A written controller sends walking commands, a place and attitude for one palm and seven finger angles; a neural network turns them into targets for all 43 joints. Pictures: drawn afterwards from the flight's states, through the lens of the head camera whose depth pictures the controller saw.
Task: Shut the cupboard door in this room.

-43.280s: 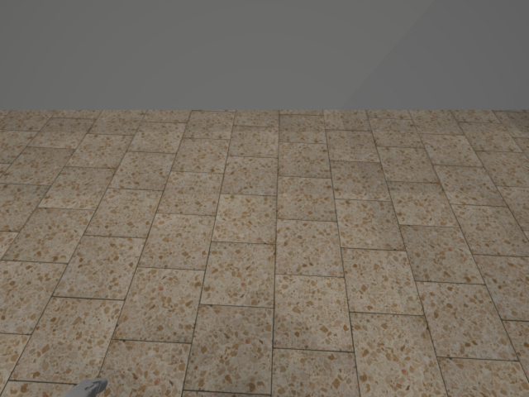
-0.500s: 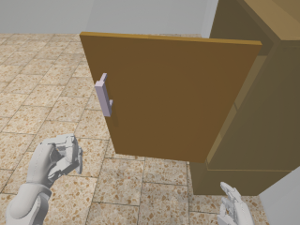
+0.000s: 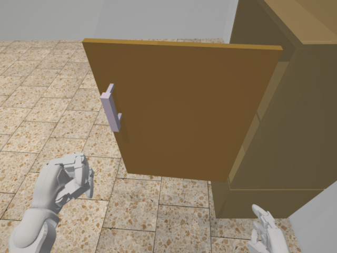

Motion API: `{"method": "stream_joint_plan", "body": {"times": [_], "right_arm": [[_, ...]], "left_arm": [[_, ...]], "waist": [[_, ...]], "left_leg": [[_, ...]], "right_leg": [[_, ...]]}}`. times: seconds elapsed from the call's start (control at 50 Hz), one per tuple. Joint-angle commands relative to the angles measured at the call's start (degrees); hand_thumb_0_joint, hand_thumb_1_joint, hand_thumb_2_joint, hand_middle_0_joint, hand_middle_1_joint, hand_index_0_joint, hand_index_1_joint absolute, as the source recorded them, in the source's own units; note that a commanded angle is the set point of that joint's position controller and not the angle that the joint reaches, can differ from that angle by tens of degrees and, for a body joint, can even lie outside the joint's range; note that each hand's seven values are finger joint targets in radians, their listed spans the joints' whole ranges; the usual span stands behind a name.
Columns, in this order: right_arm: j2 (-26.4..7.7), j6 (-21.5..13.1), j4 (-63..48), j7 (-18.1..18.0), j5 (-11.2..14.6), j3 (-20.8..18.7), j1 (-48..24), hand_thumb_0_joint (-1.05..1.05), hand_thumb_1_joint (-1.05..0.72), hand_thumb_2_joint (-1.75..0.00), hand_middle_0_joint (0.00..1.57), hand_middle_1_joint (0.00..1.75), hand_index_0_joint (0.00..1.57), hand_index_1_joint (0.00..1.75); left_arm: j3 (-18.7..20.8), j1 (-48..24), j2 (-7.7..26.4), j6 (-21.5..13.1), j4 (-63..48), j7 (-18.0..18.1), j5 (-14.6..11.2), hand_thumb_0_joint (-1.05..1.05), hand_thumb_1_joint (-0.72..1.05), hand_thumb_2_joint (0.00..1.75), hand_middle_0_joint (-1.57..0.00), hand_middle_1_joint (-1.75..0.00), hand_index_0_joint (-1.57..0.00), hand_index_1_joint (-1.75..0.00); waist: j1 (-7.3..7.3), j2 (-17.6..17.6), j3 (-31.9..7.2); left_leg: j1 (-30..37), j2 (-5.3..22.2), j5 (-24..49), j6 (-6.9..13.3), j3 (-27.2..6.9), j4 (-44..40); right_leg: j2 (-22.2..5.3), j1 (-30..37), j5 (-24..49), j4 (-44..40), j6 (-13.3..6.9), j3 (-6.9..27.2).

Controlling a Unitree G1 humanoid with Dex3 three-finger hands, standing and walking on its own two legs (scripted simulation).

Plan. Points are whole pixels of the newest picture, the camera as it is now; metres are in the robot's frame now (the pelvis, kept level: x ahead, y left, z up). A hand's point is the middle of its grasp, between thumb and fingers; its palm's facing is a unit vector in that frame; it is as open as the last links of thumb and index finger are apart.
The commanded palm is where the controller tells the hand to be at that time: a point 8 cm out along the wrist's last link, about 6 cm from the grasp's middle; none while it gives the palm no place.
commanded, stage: bring the fist close to the handle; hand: left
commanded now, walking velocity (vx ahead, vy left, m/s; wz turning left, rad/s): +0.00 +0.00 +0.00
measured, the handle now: (113, 108) +0.45 +0.19 +0.10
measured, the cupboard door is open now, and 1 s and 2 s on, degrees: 84 84 78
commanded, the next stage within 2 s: push the door shut along its arc in 1.38 s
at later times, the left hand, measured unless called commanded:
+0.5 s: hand (101, 158) +0.28 +0.18 +0.10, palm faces -0.02 -1.00 -0.02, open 3.1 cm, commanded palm +0.26 +0.23 +0.10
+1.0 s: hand (115, 133) +0.35 +0.16 +0.11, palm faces -0.02 -1.00 -0.01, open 3.1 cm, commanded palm +0.33 +0.21 +0.10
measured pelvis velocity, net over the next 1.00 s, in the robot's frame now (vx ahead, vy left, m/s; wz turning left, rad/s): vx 0.00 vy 0.00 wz -0.02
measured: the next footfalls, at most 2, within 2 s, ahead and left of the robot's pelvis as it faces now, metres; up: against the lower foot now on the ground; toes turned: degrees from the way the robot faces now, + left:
none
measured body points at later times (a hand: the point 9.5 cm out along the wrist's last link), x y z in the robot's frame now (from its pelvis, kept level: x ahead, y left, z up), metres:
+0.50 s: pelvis +0.00 +0.00 +0.00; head +0.02 -0.01 +0.45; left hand +0.28 +0.23 +0.11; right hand +0.17 -0.23 -0.08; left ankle -0.01 +0.10 -0.71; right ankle +0.03 -0.10 -0.71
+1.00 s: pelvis +0.00 +0.00 +0.01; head +0.03 -0.01 +0.45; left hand +0.35 +0.22 +0.11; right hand +0.15 -0.23 -0.09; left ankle -0.01 +0.10 -0.71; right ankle +0.03 -0.10 -0.71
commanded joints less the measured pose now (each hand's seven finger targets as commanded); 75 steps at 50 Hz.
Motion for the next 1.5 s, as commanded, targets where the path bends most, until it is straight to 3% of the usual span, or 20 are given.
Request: {"method": "stream_joint_plan", "body": {"times": [0.0,0.1,0.18,0.3,0.36,0.42,0.56,0.6,0.64,0.74,0.8,0.88,0.96,1.06,1.1,1.14,1.2,1.34,1.4,1.48], "right_arm": [[-6.67,-3.3,-9.06,-0.77,0.34,-2.91,-4.34,0.0,-0.9,-0.9,0.2,0.3,0.2,0.3],[-6.86,-2.92,-7.95,-1.3,0.45,-2.93,-4.22,0.0,-0.9,-0.9,0.2,0.3,0.2,0.3],[-6.4,-2.84,-8.07,-1.09,0.59,-2.79,-4.32,0.0,-0.9,-0.9,0.2,0.3,0.2,0.3],[-6.72,-1.78,-7.54,-0.76,0.46,-2.93,-4.12,0.0,-0.9,-0.9,0.2,0.3,0.2,0.3],[-6.32,-1.54,-8.13,-0.42,0.47,-2.92,-4.43,0.0,-0.9,-0.9,0.2,0.3,0.2,0.3],[-6.37,-1.26,-7.85,-0.35,0.35,-3.03,-4.36,0.0,-0.9,-0.9,0.2,0.3,0.2,0.3],[-6.43,-0.38,-6.9,-0.36,0.52,-3.14,-4.38,0.0,-0.9,-0.9,0.2,0.3,0.2,0.3],[-6.8,-0.07,-6.53,-0.42,0.4,-3.27,-3.91,0.0,-0.9,-0.9,0.2,0.3,0.2,0.3],[-6.48,-0.06,-6.63,-0.22,0.62,-3.22,-4.02,0.0,-0.9,-0.9,0.2,0.3,0.2,0.3],[-6.69,0.47,-5.74,-0.25,0.66,-3.26,-3.59,0.0,-0.9,-0.9,0.2,0.3,0.2,0.3],[-7.13,1.57,-5.2,-0.31,0.49,-3.29,-3.52,0.0,-0.9,-0.9,0.2,0.3,0.2,0.3],[-6.58,2.29,-5.3,-0.02,0.48,-3.26,-3.73,0.0,-0.9,-0.9,0.2,0.3,0.2,0.3],[-6.89,3.0,-4.79,0.1,0.65,-3.42,-3.01,0.0,-0.9,-0.9,0.2,0.3,0.2,0.3],[-6.88,3.54,-5.69,0.58,0.78,-3.78,-2.71,0.0,-0.9,-0.9,0.2,0.3,0.2,0.3],[-7.38,3.89,-5.63,0.5,0.74,-3.99,-2.33,0.0,-0.9,-0.9,0.2,0.3,0.2,0.3],[-6.93,3.78,-6.08,0.62,0.79,-4.02,-2.78,0.0,-0.9,-0.9,0.2,0.3,0.2,0.3],[-7.39,4.26,-5.49,0.37,0.71,-4.1,-2.63,0.0,-0.9,-0.9,0.2,0.3,0.2,0.3],[-6.73,3.78,-5.15,0.2,0.96,-4.03,-3.28,0.0,-0.9,-0.9,0.2,0.3,0.2,0.3],[-7.31,3.86,-4.74,0.1,0.79,-4.03,-2.82,0.0,-0.9,-0.9,0.2,0.3,0.2,0.3],[-7.06,4.25,-5.24,0.27,0.97,-3.64,-3.62,0.0,-0.9,-0.9,0.2,0.3,0.2,0.3]], "left_arm": [[3.49,-9.96,7.98,-3.87,-11.94,0.38,-0.82,0.0,0.9,0.9,-1.3,-1.5,-1.3,-1.5],[4.61,-15.67,9.57,-3.71,-8.01,0.8,-0.37,0.0,0.9,0.9,-1.3,-1.5,-1.3,-1.5],[2.54,-17.83,7.42,-3.12,-7.06,0.48,0.0,0.0,0.9,0.9,-1.3,-1.5,-1.3,-1.5],[4.1,-19.74,8.75,-1.97,-2.91,1.81,0.59,0.0,0.9,0.9,-1.3,-1.5,-1.3,-1.5],[2.6,-21.73,6.89,-2.18,-4.13,2.41,1.02,0.0,0.9,0.9,-1.3,-1.5,-1.3,-1.5],[1.79,-23.98,6.35,-2.45,-3.06,2.87,1.44,0.0,0.9,0.9,-1.3,-1.5,-1.3,-1.5],[1.73,-31.34,6.67,-2.83,0.7,2.89,1.83,0.0,0.9,0.9,-1.3,-1.5,-1.3,-1.5],[3.91,-30.61,8.98,-2.84,2.7,3.05,1.82,0.0,0.9,0.9,-1.3,-1.5,-1.3,-1.5],[0.25,-33.59,5.47,-2.87,2.64,2.74,2.14,0.0,0.9,0.9,-1.3,-1.5,-1.3,-1.5],[-1.04,-40.34,4.81,-2.09,6.89,4.3,3.23,0.0,0.9,0.9,-1.3,-1.5,-1.3,-1.5],[2.84,-42.47,8.88,-1.87,10.99,5.47,3.72,0.0,0.9,0.9,-1.3,-1.5,-1.3,-1.5],[2.77,-46.44,8.26,-3.0,12.76,5.71,3.99,0.0,0.9,0.9,-1.3,-1.5,-1.3,-1.5],[2.46,-49.86,8.21,-3.77,16.92,5.2,3.9,0.0,0.9,0.9,-1.3,-1.5,-1.3,-1.5],[1.65,-47.44,6.73,-4.18,17.26,3.87,3.58,0.0,0.9,0.9,-1.3,-1.5,-1.3,-1.5],[3.55,-46.42,9.02,-4.32,17.61,3.97,3.46,0.0,0.9,0.9,-1.3,-1.5,-1.3,-1.5],[2.05,-46.85,6.86,-4.57,15.54,4.05,3.22,0.0,0.9,0.9,-1.3,-1.5,-1.3,-1.5],[4.87,-46.19,10.19,-4.73,16.3,4.63,3.39,0.0,0.9,0.9,-1.3,-1.5,-1.3,-1.5],[1.14,-48.88,6.79,-5.84,13.48,4.34,3.47,0.0,0.9,0.9,-1.3,-1.5,-1.3,-1.5],[2.17,-46.5,7.69,-5.1,17.02,4.29,3.36,0.0,0.9,0.9,-1.3,-1.5,-1.3,-1.5],[1.71,-47.83,7.28,-4.44,17.42,3.96,3.57,0.0,0.9,0.9,-1.3,-1.5,-1.3,-1.5]], "waist": [[-0.99,-2.25,-7.2],[-1.17,-3.11,-7.44],[-0.82,0.03,-9.81],[-0.52,-3.75,-8.83],[-0.18,-1.0,-10.5],[-0.68,-2.43,-11.21],[-1.19,-0.61,-11.89],[-0.62,-2.23,-12.69],[-1.43,-1.16,-12.59],[-2.34,-2.22,-11.51],[-1.44,-4.0,-12.6],[-1.16,-1.64,-14.93],[-1.92,-3.21,-14.41],[-1.17,-1.76,-16.06],[-0.84,-4.14,-16.11],[-1.04,-3.46,-16.55],[-0.84,-4.34,-14.99],[-1.82,-0.69,-15.97],[-1.61,-4.47,-14.49],[-1.63,-2.96,-13.59]], "left_leg": [[-1.8,0.04,10.79,-0.04,-1.37,-6.94],[-2.17,0.08,9.86,0.03,-1.48,-7.0],[0.18,0.01,12.3,-0.38,-1.64,-8.11],[-1.18,0.09,13.62,-0.34,-1.19,-8.43],[0.56,0.03,14.68,-0.6,-1.02,-9.1],[0.8,0.06,15.29,-0.31,-0.77,-8.89],[1.27,0.04,14.89,-0.61,-0.68,-9.35],[0.86,0.16,15.8,-0.55,-0.71,-9.26],[2.1,0.26,17.0,-0.67,-0.84,-9.37],[1.94,0.27,14.14,-0.51,-1.07,-9.66],[0.5,0.08,12.99,-0.37,-0.68,-9.8],[1.85,0.11,15.73,-0.53,-0.26,-9.79],[1.05,0.27,16.57,-0.37,-0.01,-9.45],[1.92,0.15,18.05,-0.39,0.35,-9.64],[1.43,0.28,18.33,-0.24,0.26,-9.63],[2.03,0.17,18.29,-0.15,0.47,-9.83],[0.81,0.11,16.86,0.05,0.83,-9.87],[3.54,0.2,17.12,-0.04,0.53,-10.16],[2.35,0.26,16.01,0.05,0.35,-10.36],[1.38,0.01,14.59,-0.01,0.48,-10.88]], "right_leg": [[-0.88,8.23,6.02,-7.02,0.81,4.39],[-1.08,8.28,4.35,-7.62,0.8,5.07],[-0.81,8.79,8.75,-6.04,0.52,3.28],[-0.92,10.17,10.56,-6.45,0.63,3.61],[-0.82,10.34,11.99,-5.77,0.43,3.04],[-0.88,10.71,13.12,-5.97,0.61,3.46],[-0.86,10.51,13.08,-5.95,0.42,3.39],[-0.8,11.82,14.05,-5.98,0.28,3.56],[-0.77,10.6,15.61,-5.5,0.35,2.96],[-0.75,8.65,12.68,-6.16,0.49,2.93],[-0.96,10.56,11.47,-6.66,0.42,3.79],[-0.93,11.71,15.13,-5.86,0.19,3.83],[-0.88,11.85,17.12,-5.86,0.32,4.02],[-0.87,12.54,18.9,-5.58,0.2,3.86],[-0.84,13.62,19.14,-5.67,0.27,3.91],[-0.88,13.52,19.6,-5.76,0.43,4.03],[-1.03,14.06,18.39,-6.52,0.6,4.73],[-0.76,12.62,18.31,-6.43,0.36,4.15],[-0.73,12.6,17.18,-6.86,0.55,4.01],[-0.98,12.4,15.96,-7.0,0.42,4.18]]}}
